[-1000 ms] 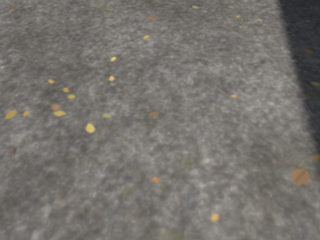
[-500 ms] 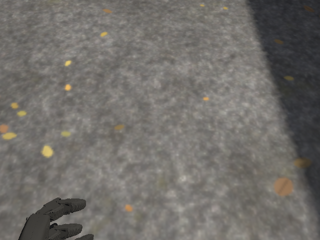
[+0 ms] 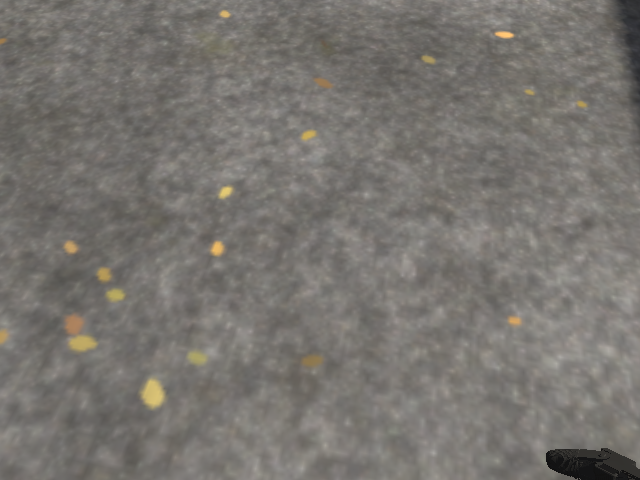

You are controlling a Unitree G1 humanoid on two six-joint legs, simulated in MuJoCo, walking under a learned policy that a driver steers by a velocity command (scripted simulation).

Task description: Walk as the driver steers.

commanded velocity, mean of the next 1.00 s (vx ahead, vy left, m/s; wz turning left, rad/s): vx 0.50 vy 0.00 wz -0.25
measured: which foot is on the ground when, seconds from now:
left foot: up 0.00-0.02, down 0.04-0.60, up 0.62-1.00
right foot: down 0.00-0.04, up 0.06-0.56, down 0.58-1.00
